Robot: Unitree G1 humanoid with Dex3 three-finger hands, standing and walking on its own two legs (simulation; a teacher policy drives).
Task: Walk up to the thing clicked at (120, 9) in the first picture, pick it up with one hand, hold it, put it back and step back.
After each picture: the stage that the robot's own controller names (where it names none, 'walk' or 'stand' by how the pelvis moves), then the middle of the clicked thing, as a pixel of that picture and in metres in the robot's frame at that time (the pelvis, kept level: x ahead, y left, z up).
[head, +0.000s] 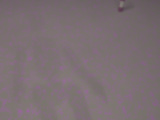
stand; (121, 3) +2.10 -0.64 -0.65
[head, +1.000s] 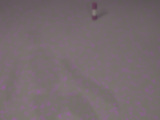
walk; (94, 11) +2.03 -0.09 -0.62
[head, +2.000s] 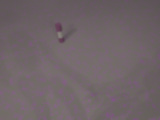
walk; (60, 33) +1.44 +0.30 -0.64
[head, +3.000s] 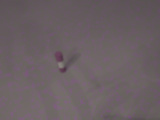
walk; (60, 62) +1.01 +0.28 -0.64
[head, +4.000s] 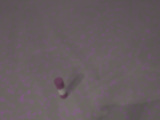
walk; (61, 88) +0.69 +0.25 -0.64
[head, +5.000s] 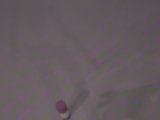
stand; (63, 111) +0.46 +0.21 -0.64
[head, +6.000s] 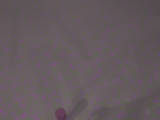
stand; (62, 119) +0.44 +0.16 -0.64
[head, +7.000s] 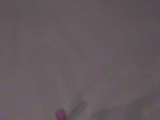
walk; out of the picture +0.45 +0.15 -0.65
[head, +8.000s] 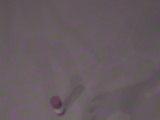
walk; (58, 106) +0.45 +0.23 -0.62
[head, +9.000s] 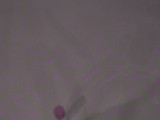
stand; (60, 117) +0.44 +0.17 -0.63
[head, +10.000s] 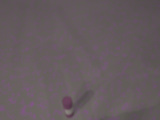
stand; (68, 107) +0.51 +0.15 -0.64
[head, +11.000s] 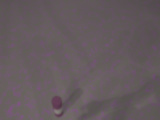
stand; (57, 107) +0.49 +0.15 -0.64
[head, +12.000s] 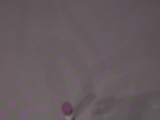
stand; (68, 113) +0.44 +0.15 -0.63
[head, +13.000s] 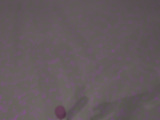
stand; (61, 116) +0.44 +0.17 -0.64
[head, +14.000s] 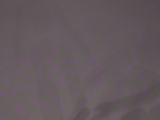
stand; out of the picture +0.37 +0.15 -0.66
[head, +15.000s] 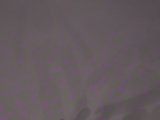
stand; out of the picture +0.37 +0.15 -0.66
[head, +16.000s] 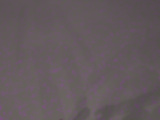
stand; out of the picture +0.37 +0.16 -0.66
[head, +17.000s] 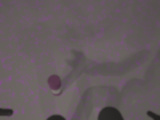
go down; (55, 86) +0.43 +0.13 -0.48
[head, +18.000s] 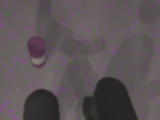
go down; (37, 54) +0.50 +0.12 -0.30
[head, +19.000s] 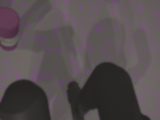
close in; (7, 33) +0.50 +0.15 -0.23
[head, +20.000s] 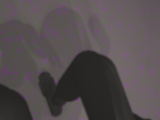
close; out of the picture +0.50 +0.18 -0.20
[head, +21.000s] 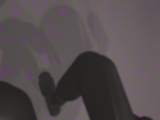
lift; out of the picture +0.48 +0.17 -0.21
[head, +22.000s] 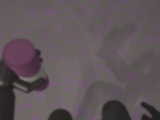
lift; (31, 71) +0.36 +0.16 +0.01
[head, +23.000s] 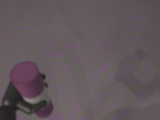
hold; (36, 94) +0.29 +0.16 +0.02
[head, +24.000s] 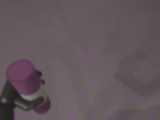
hold; (33, 91) +0.31 +0.17 +0.03
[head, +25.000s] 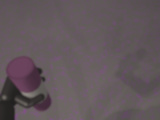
hold; (33, 88) +0.31 +0.17 +0.03
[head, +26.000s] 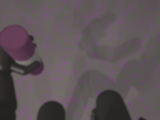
crouch; (26, 55) +0.43 +0.15 -0.05
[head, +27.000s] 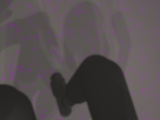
lower; out of the picture +0.49 +0.17 -0.19
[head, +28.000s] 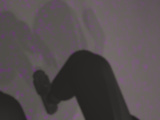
lower; out of the picture +0.51 +0.20 -0.21
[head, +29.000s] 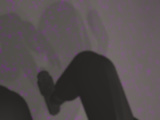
lower; out of the picture +0.50 +0.20 -0.21
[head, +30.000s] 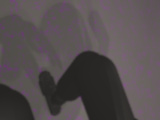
lower; out of the picture +0.50 +0.19 -0.21
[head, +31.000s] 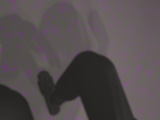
rest; out of the picture +0.50 +0.19 -0.21
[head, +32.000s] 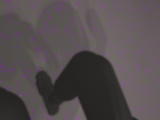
withdraw; out of the picture +0.50 +0.18 -0.21
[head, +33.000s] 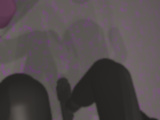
stand; out of the picture +0.49 +0.18 -0.20
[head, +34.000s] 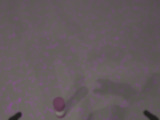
stand; (59, 108) +0.42 +0.11 -0.55
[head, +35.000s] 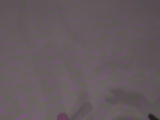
stand; out of the picture +0.39 +0.11 -0.59
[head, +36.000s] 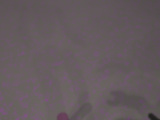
stand; out of the picture +0.40 +0.12 -0.59
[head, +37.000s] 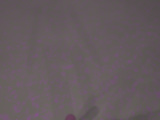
stand; out of the picture +0.41 +0.11 -0.65
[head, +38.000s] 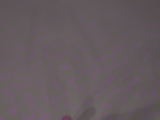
stand; out of the picture +0.40 +0.13 -0.66
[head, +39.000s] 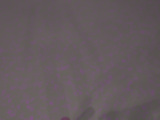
walk; out of the picture +0.39 +0.14 -0.66
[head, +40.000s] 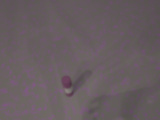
walk; (68, 87) +0.59 +0.15 -0.63
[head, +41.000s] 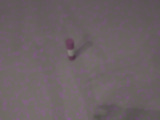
walk; (70, 50) +0.95 +0.13 -0.63
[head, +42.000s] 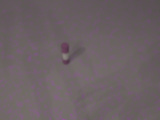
stand; (65, 54) +1.01 +0.12 -0.64
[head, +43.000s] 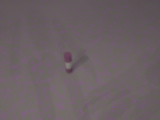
stand; (68, 63) +0.99 +0.13 -0.66
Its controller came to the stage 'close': yes
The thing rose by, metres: 0.68
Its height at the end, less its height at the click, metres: +0.00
